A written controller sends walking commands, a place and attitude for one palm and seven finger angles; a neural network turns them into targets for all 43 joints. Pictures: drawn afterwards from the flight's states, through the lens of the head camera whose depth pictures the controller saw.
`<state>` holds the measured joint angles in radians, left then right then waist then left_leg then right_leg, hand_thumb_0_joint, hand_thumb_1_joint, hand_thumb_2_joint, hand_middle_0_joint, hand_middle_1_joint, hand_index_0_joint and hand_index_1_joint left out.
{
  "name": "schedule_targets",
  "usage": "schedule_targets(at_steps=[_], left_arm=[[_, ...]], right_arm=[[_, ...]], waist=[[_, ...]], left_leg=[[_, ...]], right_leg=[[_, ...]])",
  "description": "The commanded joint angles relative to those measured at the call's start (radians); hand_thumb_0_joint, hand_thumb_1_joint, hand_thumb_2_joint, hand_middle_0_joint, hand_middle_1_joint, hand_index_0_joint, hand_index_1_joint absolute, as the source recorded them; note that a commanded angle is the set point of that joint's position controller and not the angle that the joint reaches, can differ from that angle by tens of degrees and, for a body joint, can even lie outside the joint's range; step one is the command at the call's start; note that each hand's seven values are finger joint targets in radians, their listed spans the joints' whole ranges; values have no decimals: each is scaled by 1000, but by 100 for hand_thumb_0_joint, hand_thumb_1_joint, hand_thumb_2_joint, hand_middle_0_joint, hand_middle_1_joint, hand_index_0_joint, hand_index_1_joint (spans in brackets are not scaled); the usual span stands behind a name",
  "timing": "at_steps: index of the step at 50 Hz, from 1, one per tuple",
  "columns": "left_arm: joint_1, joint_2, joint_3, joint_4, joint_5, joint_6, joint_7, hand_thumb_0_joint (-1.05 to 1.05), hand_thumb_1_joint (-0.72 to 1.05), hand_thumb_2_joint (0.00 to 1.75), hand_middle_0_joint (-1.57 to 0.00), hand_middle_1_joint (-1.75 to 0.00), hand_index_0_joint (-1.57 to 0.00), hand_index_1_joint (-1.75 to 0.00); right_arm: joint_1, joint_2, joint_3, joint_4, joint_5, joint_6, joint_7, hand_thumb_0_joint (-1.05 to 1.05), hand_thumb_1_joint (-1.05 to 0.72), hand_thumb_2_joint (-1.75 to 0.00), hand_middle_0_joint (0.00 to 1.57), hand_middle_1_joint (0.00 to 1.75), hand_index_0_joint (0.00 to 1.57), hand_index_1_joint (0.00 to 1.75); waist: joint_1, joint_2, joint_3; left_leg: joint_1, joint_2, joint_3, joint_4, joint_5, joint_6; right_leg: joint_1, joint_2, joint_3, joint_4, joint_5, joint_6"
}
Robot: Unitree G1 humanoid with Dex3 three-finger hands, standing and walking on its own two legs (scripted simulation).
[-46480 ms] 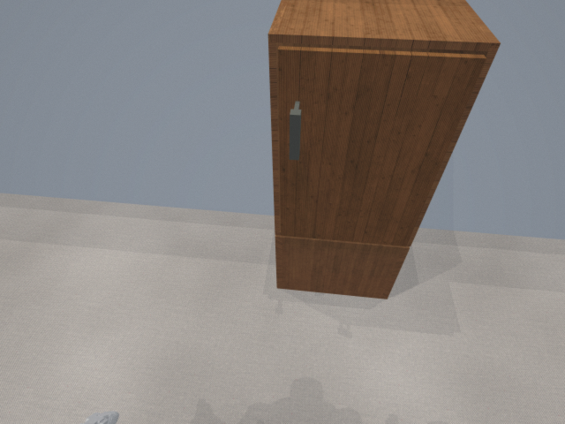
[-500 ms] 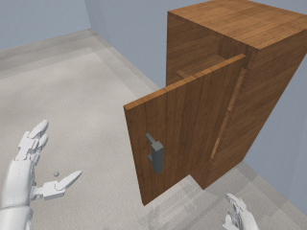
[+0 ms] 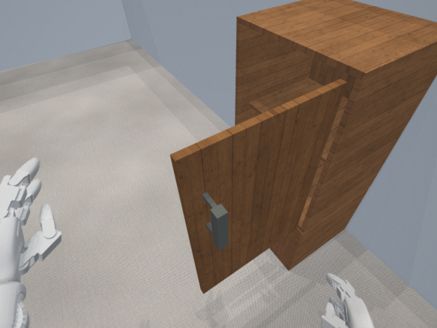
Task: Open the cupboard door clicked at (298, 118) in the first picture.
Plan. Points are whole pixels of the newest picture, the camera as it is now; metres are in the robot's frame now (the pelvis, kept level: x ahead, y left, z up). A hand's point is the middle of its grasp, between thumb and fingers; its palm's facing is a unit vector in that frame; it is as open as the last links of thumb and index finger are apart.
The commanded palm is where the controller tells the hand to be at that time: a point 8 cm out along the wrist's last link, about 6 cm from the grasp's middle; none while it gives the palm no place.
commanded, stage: draw the hand back to the body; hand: left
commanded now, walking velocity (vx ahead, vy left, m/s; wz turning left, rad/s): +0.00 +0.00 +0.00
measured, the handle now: (214, 220) +0.31 +0.06 +0.02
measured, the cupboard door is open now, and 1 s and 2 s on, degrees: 91 91 91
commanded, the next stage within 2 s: step back with the hand held close in 0.14 s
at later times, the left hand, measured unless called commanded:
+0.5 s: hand (55, 239) +0.18 +0.26 +0.15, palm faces +0.38 -0.79 -0.49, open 7.4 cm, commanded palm +0.12 +0.30 +0.17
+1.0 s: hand (4, 303) +0.10 +0.27 +0.15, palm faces +0.49 -0.76 -0.42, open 7.4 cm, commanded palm +0.03 +0.32 +0.17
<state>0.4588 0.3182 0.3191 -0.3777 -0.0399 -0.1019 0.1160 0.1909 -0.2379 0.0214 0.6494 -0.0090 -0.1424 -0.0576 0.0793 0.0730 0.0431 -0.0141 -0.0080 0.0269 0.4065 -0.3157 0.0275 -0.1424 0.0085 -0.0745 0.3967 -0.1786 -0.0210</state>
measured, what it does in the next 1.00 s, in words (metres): shifts its weight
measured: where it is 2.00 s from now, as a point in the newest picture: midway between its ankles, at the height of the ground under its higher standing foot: outside the picture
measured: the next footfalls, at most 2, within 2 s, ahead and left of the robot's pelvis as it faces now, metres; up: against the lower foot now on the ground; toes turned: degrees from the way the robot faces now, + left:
right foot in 1.32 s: -0.21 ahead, -0.13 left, +0.00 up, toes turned -3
left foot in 1.56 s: -0.17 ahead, +0.06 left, +0.00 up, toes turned +0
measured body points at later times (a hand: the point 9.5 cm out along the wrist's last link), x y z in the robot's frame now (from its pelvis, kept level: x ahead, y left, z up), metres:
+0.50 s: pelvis -0.03 +0.00 +0.00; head -0.01 -0.01 +0.45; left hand +0.15 +0.30 +0.18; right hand +0.16 -0.24 -0.08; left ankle -0.05 +0.10 -0.74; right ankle +0.03 -0.11 -0.74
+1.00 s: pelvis -0.11 +0.01 -0.03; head -0.10 +0.03 +0.42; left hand +0.07 +0.31 +0.17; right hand +0.05 -0.23 -0.11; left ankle -0.06 +0.10 -0.74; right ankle +0.03 -0.11 -0.74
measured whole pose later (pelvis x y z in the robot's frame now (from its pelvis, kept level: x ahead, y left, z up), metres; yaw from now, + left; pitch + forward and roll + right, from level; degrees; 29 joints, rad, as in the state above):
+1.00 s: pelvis -0.11 +0.01 -0.03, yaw +1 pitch -2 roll +0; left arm 0.48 0.35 0.42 -0.52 0.02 -0.21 0.19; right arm 0.24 -0.22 0.01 0.59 -0.02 -0.06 -0.08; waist -0.01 -0.04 0.05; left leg -0.40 -0.04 0.05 0.76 -0.40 0.05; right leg -0.48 -0.04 -0.04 0.63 -0.12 -0.01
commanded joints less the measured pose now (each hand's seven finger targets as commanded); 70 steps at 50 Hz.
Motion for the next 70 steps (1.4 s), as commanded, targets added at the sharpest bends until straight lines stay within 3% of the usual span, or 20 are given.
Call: schedule_targets(at_steps=[1, 12, 13, 14, 15, 18, 21, 28, 40, 43, 46, 49, 51, 52, 55, 59, 63, 65, 67, 70], left_arm=[[-87, 229, 146, -247, 4, -73, 19, 0, 90, 90, -20, -30, -20, -30], [-93, 186, 113, -190, 0, -74, 11, 0, 90, 90, -20, -30, -20, -30], [-201, 232, 142, -251, 1, -84, 19, 0, 90, 90, -20, -30, -20, -30], [-250, 340, 266, -245, 2, -125, 27, 0, 90, 90, -20, -30, -20, -30], [-126, 261, 213, -161, 6, -128, 17, 0, 90, 90, -20, -30, -20, -30], [-46, 221, 168, -192, 12, -134, 8, 0, 90, 90, -20, -30, -20, -30], [19, 234, 179, -250, 15, -144, 19, 0, 90, 90, -20, -30, -20, -30], [108, 285, 256, -329, 10, -142, 42, 0, 90, 90, -20, -30, -20, -30], [-15, 208, 206, -303, 79, -144, 78, 0, 90, 90, -20, -30, -20, -30], [-50, 236, 224, -312, 89, -153, 85, 0, 90, 90, -20, -30, -20, -30], [-53, 265, 230, -362, 68, -165, 100, 0, 90, 90, -20, -30, -20, -30], [-36, 283, 243, -390, 42, -181, 89, 0, 90, 90, -20, -30, -20, -30], [-7, 285, 279, -422, 54, -199, 95, 0, 90, 90, -20, -30, -20, -30], [-13, 273, 282, -419, 79, -198, 112, 0, 90, 90, -20, -30, -20, -30], [-3, 267, 276, -347, 51, -185, 89, 0, 90, 90, -20, -30, -20, -30], [74, 207, 197, -339, 21, -165, 78, 0, 90, 90, -20, -30, -20, -30], [31, 223, 176, -357, 3, -156, 55, 0, 90, 90, -20, -30, -20, -30], [33, 271, 212, -395, -3, -168, 44, 0, 90, 90, -20, -30, -20, -30], [79, 339, 269, -399, -15, -178, 36, 0, 90, 90, -20, -30, -20, -30], [109, 370, 319, -390, -14, -182, 36, 0, 90, 90, -20, -30, -20, -30]], right_arm=[[-127, -96, -41, -159, -1, -56, -16, 0, -90, -90, 20, 30, 20, 30], [-133, -88, -42, -154, 6, -53, -15, 0, -90, -90, 20, 30, 20, 30], [-140, -92, -39, -153, 5, -58, -17, 0, -90, -90, 20, 30, 20, 30], [-101, -110, -35, -191, 16, -40, -21, 0, -90, -90, 20, 30, 20, 30], [-97, -94, -41, -176, 8, -22, -22, 0, -90, -90, 20, 30, 20, 30], [-108, -106, -44, -190, 3, -1, -16, 0, -90, -90, 20, 30, 20, 30], [-111, -116, -51, -201, 1, 8, -19, 0, -90, -90, 20, 30, 20, 30], [-101, -107, -74, -244, 10, 42, -26, 0, -90, -90, 20, 30, 20, 30], [-48, -136, -88, -251, -33, 36, -55, 0, -90, -90, 20, 30, 20, 30], [-20, -124, -91, -255, -26, 31, -56, 0, -90, -90, 20, 30, 20, 30], [-7, -103, -80, -220, -25, 35, -53, 0, -90, -90, 20, 30, 20, 30], [-38, -97, -60, -226, -3, 24, -41, 0, -90, -90, 20, 30, 20, 30], [-69, -129, -72, -249, -10, 11, -56, 0, -90, -90, 20, 30, 20, 30], [-43, -87, -71, -230, -39, -8, -60, 0, -90, -90, 20, 30, 20, 30], [-55, -92, -92, -197, 1, -33, -31, 0, -90, -90, 20, 30, 20, 30], [-24, -91, -83, -147, -5, -65, -12, 0, -90, -90, 20, 30, 20, 30], [-56, -116, -77, -123, -9, -67, 2, 0, -90, -90, 20, 30, 20, 30], [-80, -116, -78, -141, -7, -55, 1, 0, -90, -90, 20, 30, 20, 30], [-103, -88, -68, -170, -1, -35, -4, 0, -90, -90, 20, 30, 20, 30], [-144, -62, -59, -206, 35, -13, -16, 0, -90, -90, 20, 30, 20, 30]], waist=[[4, 7, -123], [-6, -21, -43], [-8, -8, -73], [-63, -63, 11], [-63, -140, -17], [-68, -71, -82], [-62, 20, -169], [-63, -50, -246], [-89, -5, -37], [-98, -128, -45], [-106, -231, -102], [-102, -91, -119], [-88, 304, -81], [-103, 264, -43], [-85, 47, -74], [-96, 86, -140], [-78, 149, -209], [-63, 78, -252], [-66, -100, -279], [-38, -316, -260]], left_leg=[[-118, 33, -30, -64, 342, -21], [-131, 35, -28, -83, 224, -11], [-125, 30, -31, -82, 219, -9], [-201, 44, -48, -52, 117, 7], [-183, 37, -57, -19, 104, 13], [-169, 36, -44, 12, 154, 8], [-180, 54, -53, 1, 247, 1], [-268, 79, -88, 34, 388, -19], [-742, 151, -183, -70, -327, 79], [-668, 81, -140, 97, -408, 70], [-343, 12, -87, 377, -256, 21], [-297, 51, -118, 175, -218, 33], [-653, 286, -433, -230, -495, 123], [-745, 360, -514, -319, -432, 161], [-523, 308, -326, -167, -176, 151], [-172, 269, -285, -124, 219, 109], [-92, 235, -212, -82, 482, 68], [-82, 197, -153, -36, 472, 37], [-131, 106, -26, 76, 370, -9], [-412, -19, 16, 401, -90, -28]], right_leg=[[169, -27, 68, -36, 184, -9], [117, -25, 70, -72, 73, -5], [129, -27, 74, -71, 75, -5], [14, -70, 183, -123, 76, -5], [1, -94, 190, -138, 64, -7], [-9, -128, 193, -119, 127, -18], [41, -125, 163, -38, 256, -18], [72, -116, 151, 111, 431, -17], [83, -58, 169, 272, -15, 7], [-54, -130, 294, 103, -199, -23], [-350, -261, 389, -101, -368, -93], [-361, -196, 241, 40, -298, -43], [-118, 7, 87, 535, -223, 38], [-96, 54, 119, 771, -245, 37], [-224, 29, 138, 758, -278, 38], [-279, 21, 64, 351, -330, 42], [-136, 27, 43, 57, -159, 33], [-70, 10, 50, -63, 13, 24], [-49, -108, 130, -38, 351, -5], [36, -277, 229, -4, 889, -14]])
